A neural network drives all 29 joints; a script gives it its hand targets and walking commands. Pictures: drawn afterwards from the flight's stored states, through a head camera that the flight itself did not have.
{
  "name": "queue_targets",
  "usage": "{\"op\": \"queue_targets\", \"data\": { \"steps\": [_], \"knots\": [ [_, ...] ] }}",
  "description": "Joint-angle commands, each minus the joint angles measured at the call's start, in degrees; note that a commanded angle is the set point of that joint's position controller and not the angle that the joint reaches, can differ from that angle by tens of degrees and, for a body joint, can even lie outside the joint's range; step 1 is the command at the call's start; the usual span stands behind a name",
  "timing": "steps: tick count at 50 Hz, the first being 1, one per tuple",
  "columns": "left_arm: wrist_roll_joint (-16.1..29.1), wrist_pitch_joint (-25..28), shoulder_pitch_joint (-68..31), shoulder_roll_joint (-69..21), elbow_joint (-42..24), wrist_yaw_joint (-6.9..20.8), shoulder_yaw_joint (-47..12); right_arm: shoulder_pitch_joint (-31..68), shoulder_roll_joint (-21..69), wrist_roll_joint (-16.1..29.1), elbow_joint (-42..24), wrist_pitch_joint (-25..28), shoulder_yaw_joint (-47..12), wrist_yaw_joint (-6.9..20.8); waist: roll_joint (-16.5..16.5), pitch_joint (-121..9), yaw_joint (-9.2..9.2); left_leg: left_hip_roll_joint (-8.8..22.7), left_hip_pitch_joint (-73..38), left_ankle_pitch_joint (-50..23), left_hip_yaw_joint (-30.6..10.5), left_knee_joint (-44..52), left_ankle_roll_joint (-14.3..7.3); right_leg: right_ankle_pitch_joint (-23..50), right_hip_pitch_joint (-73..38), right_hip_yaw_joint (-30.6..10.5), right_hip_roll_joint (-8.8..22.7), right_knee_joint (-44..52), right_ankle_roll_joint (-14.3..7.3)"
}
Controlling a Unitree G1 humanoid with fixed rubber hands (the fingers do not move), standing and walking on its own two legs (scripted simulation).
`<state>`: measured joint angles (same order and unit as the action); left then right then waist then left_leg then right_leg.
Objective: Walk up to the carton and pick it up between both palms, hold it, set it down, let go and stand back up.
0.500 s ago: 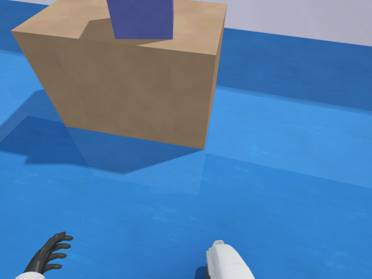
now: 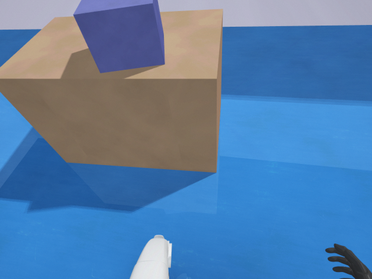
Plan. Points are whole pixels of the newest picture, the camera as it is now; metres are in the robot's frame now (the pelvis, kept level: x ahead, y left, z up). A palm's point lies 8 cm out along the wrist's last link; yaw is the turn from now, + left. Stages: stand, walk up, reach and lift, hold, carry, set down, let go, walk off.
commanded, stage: walk up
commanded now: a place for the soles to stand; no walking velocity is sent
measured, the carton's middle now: (126, 26) +1.02 +0.34 +0.05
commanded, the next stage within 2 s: none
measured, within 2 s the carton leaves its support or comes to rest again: neither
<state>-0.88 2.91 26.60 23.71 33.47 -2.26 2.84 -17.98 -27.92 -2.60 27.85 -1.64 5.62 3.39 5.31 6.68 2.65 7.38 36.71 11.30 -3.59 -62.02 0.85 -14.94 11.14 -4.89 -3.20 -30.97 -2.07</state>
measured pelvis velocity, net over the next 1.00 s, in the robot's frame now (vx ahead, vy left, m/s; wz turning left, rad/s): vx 0.33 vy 0.18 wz -0.16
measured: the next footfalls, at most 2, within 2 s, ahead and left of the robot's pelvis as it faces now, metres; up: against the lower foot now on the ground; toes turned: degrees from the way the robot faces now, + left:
left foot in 0.24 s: +0.25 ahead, +0.23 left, +0.00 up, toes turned -1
right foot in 0.78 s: +0.41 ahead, +0.05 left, +0.00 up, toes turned -8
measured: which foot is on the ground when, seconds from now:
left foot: up 0.00-0.22, down 0.24-0.80, up 0.82-1.00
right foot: down 0.00-0.26, up 0.28-0.76, down 0.78-1.00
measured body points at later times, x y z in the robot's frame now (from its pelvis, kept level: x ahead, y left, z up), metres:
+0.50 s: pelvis +0.18 +0.15 +0.00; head +0.20 +0.17 +0.45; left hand +0.37 +0.46 -0.07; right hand +0.20 -0.18 -0.06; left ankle +0.21 +0.23 -0.74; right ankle +0.23 +0.00 -0.66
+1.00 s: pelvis +0.33 +0.18 -0.01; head +0.34 +0.13 +0.44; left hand +0.49 +0.48 -0.04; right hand +0.38 -0.16 -0.10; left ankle +0.39 +0.35 -0.65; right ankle +0.37 +0.06 -0.74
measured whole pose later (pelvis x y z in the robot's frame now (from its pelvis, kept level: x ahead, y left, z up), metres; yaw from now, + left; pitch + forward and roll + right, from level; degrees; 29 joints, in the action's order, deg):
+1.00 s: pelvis +0.33 +0.18 -0.01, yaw -9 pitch -6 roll +1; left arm -2.0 2.5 20.7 24.2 30.6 -4.7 2.5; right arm -22.6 -27.5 -2.2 26.9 -3.5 5.9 3.4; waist 5.1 7.6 -0.3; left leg 1.1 28.7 24.2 -6.4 -68.6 0.2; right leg -14.4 14.5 -1.3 -0.2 -34.5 -1.9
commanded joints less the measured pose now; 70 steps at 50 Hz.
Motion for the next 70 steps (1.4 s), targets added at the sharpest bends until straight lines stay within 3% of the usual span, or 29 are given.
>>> {"op": "queue_targets", "data": {
  "steps": [1, 7, 10, 11, 12, 13, 15, 18, 21, 25, 29, 37, 39, 40, 41, 42, 43, 45, 46, 50, 57, 59, 61, 62, 63, 64, 65, 67, 70],
  "knots": [
    [-0.56, 1.36, -1.21, 16.03, -5.69, -0.54, 5.73, 0.97, -4.01, -0.68, -4.56, -0.68, 1.57, 1.1, -12.14, -0.47, -1.28, -0.32, -1.74, -6.43, 2.7, 6.14, -0.34, -0.05, 7.45, -12.17, 10.68, 12.0, -6.02],
    [-1.17, 1.34, 0.59, 17.56, -5.5, -1.2, 6.19, 6.19, -6.38, -0.66, -6.32, -0.22, 3.27, 1.82, -11.26, 2.79, -0.04, 1.26, 1.51, -0.65, -1.92, 13.86, -0.89, -13.31, 2.27, -18.57, 14.16, 10.96, -8.83],
    [-2.09, 1.37, -7.48, 18.2, -7.74, -1.52, 6.39, -2.77, -7.31, 0.1, -5.1, 0.62, 4.13, 1.29, -14.53, -1.49, -6.3, 1.69, -14.37, 7.2, -2.91, 23.6, -4.13, 3.81, 6.04, -14.42, 17.57, 0.95, -7.5],
    [-1.45, 1.35, -8.24, 15.67, -6.97, -1.44, 5.81, -11.32, -9.77, -0.84, -2.66, 1.52, 5.48, 0.62, -7.0, -6.78, -11.58, -1.15, -29.07, 4.85, -2.4, 29.16, -5.27, 9.82, 9.84, -11.89, 14.19, -11.16, -5.27],
    [0.09, 1.23, -2.52, 11.98, -6.64, -0.81, 4.09, -15.22, -12.97, -0.91, -0.06, 3.03, 6.31, -0.1, 3.74, -11.16, -11.1, -0.14, -37.79, 8.5, -4.66, 32.61, -5.71, 7.73, 14.63, -4.4, 5.48, -28.83, -2.11],
    [0.57, 0.89, -0.1, 6.92, -7.01, -0.54, 2.45, -16.14, -16.98, -1.42, -1.24, 3.11, 7.31, -0.79, 17.22, -12.98, -10.18, 8.7, -43.21, 15.21, -23.29, 37.68, -7.59, -17.87, 26.76, -4.71, -2.54, -41.71, 0.77],
    [0.57, -0.45, -2.34, 15.65, -8.19, -1.91, 4.71, -8.1, -14.01, 1.11, -4.6, 2.54, 6.37, -0.84, 8.32, -7.21, -6.29, 19.24, -33.96, 17.91, -43.35, 48.57, -15.19, -17.21, 31.11, -3.49, -0.71, -49.99, 0.62],
    [0.52, -1.54, -4.88, 17.14, -5.23, -0.86, 5.18, -6.04, -9.46, 0.95, -4.43, 2.0, 4.39, -1.53, -2.23, 3.74, -4.45, 7.54, -19.04, 12.89, -16.29, 45.27, -6.47, -7.05, 24.3, -4.48, 3.72, -40.04, 1.34],
    [0.64, -1.86, -2.71, 12.11, -3.94, -0.18, 3.87, -3.45, -8.96, -0.13, -4.88, 2.51, 3.67, -1.17, 4.88, -0.53, -2.9, 2.2, -18.71, -2.86, -4.82, 43.47, -8.13, -4.93, 16.71, -0.97, 2.53, -32.93, 2.29],
    [-0.06, -2.2, -8.59, 10.65, -5.34, 0.2, 2.78, -8.7, -7.98, -0.31, -4.81, 2.59, 3.67, -1.15, 7.09, -1.5, -6.3, 5.17, -27.62, -6.16, -5.12, 44.46, -9.97, -2.11, 21.88, 1.97, 2.49, -20.44, 2.7],
    [-0.7, -2.11, -13.31, 12.77, -6.44, -0.07, 3.39, -15.26, -8.23, 0.12, -3.13, 2.36, 3.85, -1.05, 0.7, -2.77, -9.84, 6.45, -38.04, -9.19, -6.8, 42.69, -6.97, 0.61, 24.48, 0.83, 2.14, -13.12, 1.77],
    [-0.43, -1.3, -12.06, 10.5, -5.26, -1.27, 2.82, -12.53, -8.27, -0.04, -2.58, 1.23, 2.63, -1.32, 0.48, -0.21, -6.24, 5.38, -27.92, -16.87, -0.3, 33.91, -5.87, 2.09, 6.12, 6.55, 0.86, -2.22, -0.49],
    [-1.42, -0.7, -0.7, 13.98, -2.47, -2.65, 4.6, -12.01, -5.66, 0.57, -2.38, 1.29, 1.25, -1.2, -4.26, -7.23, 1.83, -0.43, -18.47, -17.07, 3.75, 15.64, -2.86, 3.43, -12.0, -3.99, 6.34, 2.68, -5.5],
    [-2.12, -0.82, 4.94, 18.83, -2.62, -3.06, 6.46, -13.08, -2.75, 0.78, -4.8, 1.2, 0.37, -1.09, -15.86, -14.34, 3.75, -7.07, -5.24, 15.35, 5.85, -6.12, -0.24, -1.77, -21.94, -34.23, 24.25, 6.15, -13.77],
    [-1.94, -1.68, 1.36, 18.63, -3.88, -3.65, 6.75, -12.42, -8.66, -0.57, -4.9, -0.1, 2.66, -1.53, -12.6, -11.12, 2.43, -6.9, 0.31, 26.12, -0.46, -11.16, -0.47, -12.7, -19.03, -43.55, 29.27, 10.06, -18.17],
    [-1.59, -1.43, 1.47, 16.97, -4.54, -4.16, 6.46, -7.87, -11.5, -1.46, -5.81, -0.89, 3.68, -1.59, -6.67, -5.59, 3.18, -4.95, 1.68, 25.03, -2.09, -12.02, -1.39, -19.83, -13.66, -43.06, 29.01, 10.6, -19.29],
    [-1.28, -1.0, -0.43, 16.7, -5.96, -4.01, 6.25, -7.76, -11.64, -0.69, -6.48, -0.64, 3.72, -1.31, -4.22, -3.49, 2.79, -5.27, 3.71, 21.91, -4.58, -14.8, -0.27, -17.56, -11.4, -33.81, 27.47, 11.63, -17.87],
    [-0.86, -0.45, -4.52, 15.31, -8.05, -4.18, 5.25, -8.26, -7.34, 0.87, -5.24, -0.77, 3.36, -0.56, -0.32, 0.64, -2.46, -5.44, 3.01, 16.3, -5.89, -11.96, -0.16, -7.08, -5.26, -20.25, 20.8, 10.75, -12.98],
    [-0.74, 0.24, -4.72, 16.16, -6.95, -3.64, 5.11, -8.82, -5.95, 0.77, -4.28, -0.91, 3.03, -0.33, -3.52, 2.57, -4.16, -5.2, 0.43, 14.22, -6.06, -8.3, -0.84, -4.38, -0.63, -18.25, 18.97, 11.2, -10.08],
    [-1.49, 1.5, -6.55, 17.01, -7.01, -2.3, 4.94, -8.92, -4.36, 0.34, -3.68, -1.77, 2.76, 0.92, -14.7, -0.6, -3.72, -5.52, -5.44, 5.99, -3.54, -8.14, -0.49, -7.08, 7.78, -9.26, 15.83, 11.78, -10.49],
    [-0.87, 1.46, -4.27, 17.63, -7.37, -1.54, 5.78, -2.07, -6.48, 0.08, -4.03, -1.35, 2.83, 2.21, -18.37, 0.69, -0.52, -0.57, -10.04, 1.7, 1.91, 14.73, -0.26, -9.68, 8.51, -2.97, 12.63, 7.58, -7.58],
    [-0.22, 1.03, -3.34, 17.01, -7.34, -1.63, 5.42, -0.15, -6.57, 0.07, -2.91, -1.12, 2.82, 1.97, -12.94, -0.87, -0.29, -2.49, -16.77, -0.07, 4.52, 21.07, -1.26, -7.51, 10.24, -2.31, 12.37, 3.81, -6.85],
    [-1.09, -0.21, -6.25, 17.56, -7.84, -1.73, 6.01, -6.72, -8.28, 0.3, -1.68, -1.14, 4.05, 1.14, -11.24, -4.7, -6.2, -2.15, -30.94, 6.34, 3.06, 31.23, -2.7, -4.93, 14.55, -1.07, 14.12, -7.61, -5.29],
    [-1.06, -0.37, -3.06, 14.86, -7.11, -1.65, 4.82, -11.06, -11.87, 0.33, 0.23, -0.4, 5.99, 0.7, -0.44, -7.48, -8.09, -5.4, -36.9, 8.09, 3.94, 30.3, -2.78, -9.22, 16.88, 3.04, 9.88, -21.73, -2.92],
    [-0.77, -0.61, 0.84, 9.72, -7.47, -1.43, 3.13, -13.54, -17.24, -0.69, -0.13, 0.24, 6.87, 0.02, 13.14, -9.13, -8.8, 3.54, -38.64, 13.97, -11.56, 36.33, -4.84, -19.22, 23.49, 5.12, 4.74, -35.46, 0.59],
    [0.81, -1.09, 0.58, 9.07, -9.64, -1.9, 2.21, -10.52, -18.68, -0.13, -1.61, 0.47, 6.25, -0.5, 16.71, -6.55, -6.83, 10.84, -33.14, 17.0, -27.65, 41.15, -9.35, -23.45, 29.56, -0.09, 0.69, -41.34, 2.18],
    [1.31, -1.86, -3.15, 13.72, -9.99, -2.75, 4.05, -7.71, -17.07, 0.24, -3.81, 0.0, 6.63, -0.47, 13.91, -5.3, -8.09, 15.95, -27.74, 29.89, -32.99, 47.49, -16.05, -20.45, 27.17, 0.28, 2.39, -44.51, 1.38],
    [1.44, -1.47, -5.63, 18.8, -8.29, -2.35, 5.46, -3.34, -15.5, 1.08, -3.97, -0.22, 6.26, -0.62, 7.2, -1.52, -6.92, 12.63, -21.79, 27.63, -23.81, 45.53, -16.38, -17.68, 24.21, -0.33, 5.1, -42.85, 1.69],
    [0.82, -1.22, -2.65, 15.9, -5.59, -1.24, 4.52, 1.14, -11.79, 1.14, -4.12, -0.95, 4.05, -1.4, 7.93, -0.86, -4.92, 6.34, -15.62, 22.74, -11.17, 42.55, -12.83, -18.03, 14.76, 5.42, 6.14, -28.23, 0.77]
  ]
}}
